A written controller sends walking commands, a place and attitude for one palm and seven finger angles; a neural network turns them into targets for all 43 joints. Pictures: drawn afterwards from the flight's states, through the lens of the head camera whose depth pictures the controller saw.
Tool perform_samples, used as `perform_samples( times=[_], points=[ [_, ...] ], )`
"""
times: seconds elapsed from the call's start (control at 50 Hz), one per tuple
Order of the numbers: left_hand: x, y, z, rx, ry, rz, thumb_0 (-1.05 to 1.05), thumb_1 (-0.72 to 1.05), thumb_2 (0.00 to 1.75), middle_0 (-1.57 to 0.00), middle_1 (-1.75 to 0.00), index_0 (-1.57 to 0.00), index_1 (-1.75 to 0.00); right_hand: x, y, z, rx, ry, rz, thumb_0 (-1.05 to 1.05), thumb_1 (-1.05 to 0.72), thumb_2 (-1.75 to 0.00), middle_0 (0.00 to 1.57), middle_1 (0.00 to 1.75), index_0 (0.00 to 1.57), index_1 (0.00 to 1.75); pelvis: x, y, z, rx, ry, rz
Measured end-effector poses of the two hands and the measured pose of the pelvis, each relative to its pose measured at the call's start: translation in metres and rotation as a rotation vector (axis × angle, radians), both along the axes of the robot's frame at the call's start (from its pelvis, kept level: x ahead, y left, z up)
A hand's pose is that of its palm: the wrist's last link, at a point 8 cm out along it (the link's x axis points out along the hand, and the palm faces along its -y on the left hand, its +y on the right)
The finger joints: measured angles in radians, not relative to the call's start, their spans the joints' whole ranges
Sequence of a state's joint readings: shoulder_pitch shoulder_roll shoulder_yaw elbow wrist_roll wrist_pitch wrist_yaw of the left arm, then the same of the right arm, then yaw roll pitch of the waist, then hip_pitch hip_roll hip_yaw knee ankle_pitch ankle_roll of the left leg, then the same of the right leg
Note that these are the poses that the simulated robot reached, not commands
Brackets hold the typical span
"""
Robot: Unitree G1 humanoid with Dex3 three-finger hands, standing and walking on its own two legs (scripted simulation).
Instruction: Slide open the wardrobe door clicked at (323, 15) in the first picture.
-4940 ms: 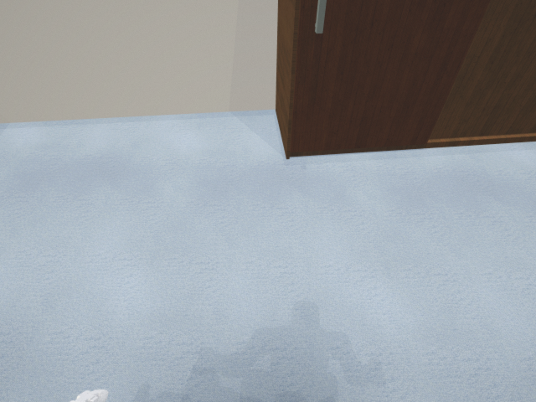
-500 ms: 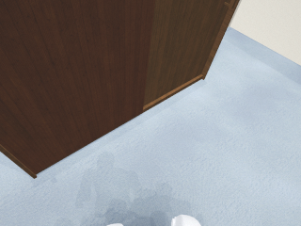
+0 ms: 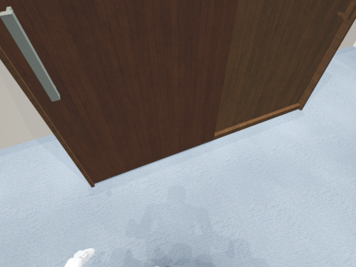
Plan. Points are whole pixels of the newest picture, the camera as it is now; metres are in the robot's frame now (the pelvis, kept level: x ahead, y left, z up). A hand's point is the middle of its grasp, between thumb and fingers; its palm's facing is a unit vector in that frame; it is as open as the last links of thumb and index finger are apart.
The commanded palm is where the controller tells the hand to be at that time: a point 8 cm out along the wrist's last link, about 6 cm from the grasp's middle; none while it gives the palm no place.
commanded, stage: turn to face it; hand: left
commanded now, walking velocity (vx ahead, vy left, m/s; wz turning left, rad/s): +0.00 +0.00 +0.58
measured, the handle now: (35, 58) +0.67 +0.46 +0.12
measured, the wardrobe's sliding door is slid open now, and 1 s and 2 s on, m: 0.00 0.00 0.00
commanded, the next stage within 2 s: take the last steps up to it in 0.46 s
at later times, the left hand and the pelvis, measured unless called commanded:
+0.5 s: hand out of the picture -0.10 +0.23 -0.18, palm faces +0.32 -0.91 -0.26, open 7.4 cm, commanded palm none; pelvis -0.05 +0.02 +0.00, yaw +15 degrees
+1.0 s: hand out of the picture -0.09 +0.16 -0.15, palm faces +0.42 -0.89 -0.20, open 7.3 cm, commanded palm none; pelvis -0.01 +0.02 +0.02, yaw +21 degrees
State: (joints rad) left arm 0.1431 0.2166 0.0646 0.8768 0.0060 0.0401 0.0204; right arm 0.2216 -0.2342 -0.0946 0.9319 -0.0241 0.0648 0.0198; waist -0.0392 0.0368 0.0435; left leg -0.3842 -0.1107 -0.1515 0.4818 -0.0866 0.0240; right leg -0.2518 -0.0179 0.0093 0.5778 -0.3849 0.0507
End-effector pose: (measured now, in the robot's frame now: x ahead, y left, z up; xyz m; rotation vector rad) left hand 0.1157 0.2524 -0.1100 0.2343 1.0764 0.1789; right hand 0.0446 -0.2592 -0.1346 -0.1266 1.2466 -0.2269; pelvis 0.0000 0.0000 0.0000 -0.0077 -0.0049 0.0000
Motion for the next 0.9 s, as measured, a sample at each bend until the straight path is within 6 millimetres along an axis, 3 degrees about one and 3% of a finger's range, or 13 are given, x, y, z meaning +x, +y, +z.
perform_samples(
  times=[0.14,0.26,0.34,0.42,0.5,0.58,0.68,0.82,0.9],
  points=[
    [-0.073,-0.017,0.009,0.016,0.067,0.107,0.00,0.90,0.90,-0.21,-0.30,-0.20,-0.30,0.008,-0.026,0.004,0.005,0.006,0.092,0.01,-0.90,-0.90,0.20,0.30,0.20,0.30,-0.017,-0.019,0.009,0.031,-0.017,0.097],
    [-0.119,-0.020,0.004,-0.009,0.100,0.193,0.00,0.90,0.90,-0.21,-0.30,-0.20,-0.30,0.016,-0.024,0.007,-0.009,0.055,0.198,0.01,-0.90,-0.90,0.20,0.30,0.20,0.30,-0.027,-0.021,0.011,0.051,-0.012,0.184],
    [-0.158,-0.012,-0.006,-0.034,0.144,0.259,0.00,0.90,0.90,-0.21,-0.30,-0.20,-0.30,0.036,-0.004,0.008,-0.026,0.052,0.282,0.01,-0.91,-0.90,0.20,0.29,0.20,0.30,-0.035,-0.011,0.008,0.049,0.000,0.227],
    [-0.202,0.007,-0.027,-0.064,0.209,0.331,0.00,0.90,0.90,-0.21,-0.30,-0.20,-0.30,0.062,0.029,0.009,-0.050,-0.025,0.363,0.01,-0.90,-0.90,0.20,0.29,0.20,0.30,-0.045,0.008,-0.003,0.018,0.010,0.262],
    [-0.233,0.023,-0.036,-0.071,0.286,0.382,0.00,0.91,0.90,-0.21,-0.30,-0.20,-0.30,0.072,0.061,0.019,-0.048,-0.086,0.414,0.01,-0.90,-0.90,0.20,0.30,0.20,0.30,-0.053,0.017,-0.002,0.017,-0.002,0.271],
    [-0.239,0.030,-0.028,-0.075,0.275,0.410,0.00,0.91,0.90,-0.20,-0.30,-0.20,-0.30,0.071,0.082,0.023,-0.031,-0.091,0.445,0.00,-0.90,-0.90,0.20,0.30,0.20,0.30,-0.057,0.021,0.005,0.003,-0.007,0.296],
    [-0.226,0.028,-0.017,-0.067,0.216,0.406,0.00,0.91,0.90,-0.20,-0.30,-0.20,-0.30,0.061,0.090,0.016,0.013,-0.075,0.455,0.00,-0.90,-0.90,0.20,0.30,0.20,0.30,-0.058,0.021,0.009,0.008,-0.012,0.318],
    [-0.196,0.004,-0.012,-0.047,0.125,0.379,0.00,0.91,0.90,-0.20,-0.30,-0.20,-0.30,0.034,0.068,-0.016,0.064,0.011,0.406,0.00,-0.91,-0.90,0.20,0.30,0.20,0.30,-0.043,0.009,-0.001,0.028,-0.028,0.343],
    [-0.205,-0.019,-0.007,-0.073,0.126,0.430,0.00,0.91,0.90,-0.20,-0.30,-0.20,-0.30,0.027,0.054,-0.014,0.060,0.101,0.413,0.01,-0.91,-0.90,0.20,0.30,0.20,0.30,-0.029,0.008,0.006,0.036,-0.032,0.356]
  ],
)
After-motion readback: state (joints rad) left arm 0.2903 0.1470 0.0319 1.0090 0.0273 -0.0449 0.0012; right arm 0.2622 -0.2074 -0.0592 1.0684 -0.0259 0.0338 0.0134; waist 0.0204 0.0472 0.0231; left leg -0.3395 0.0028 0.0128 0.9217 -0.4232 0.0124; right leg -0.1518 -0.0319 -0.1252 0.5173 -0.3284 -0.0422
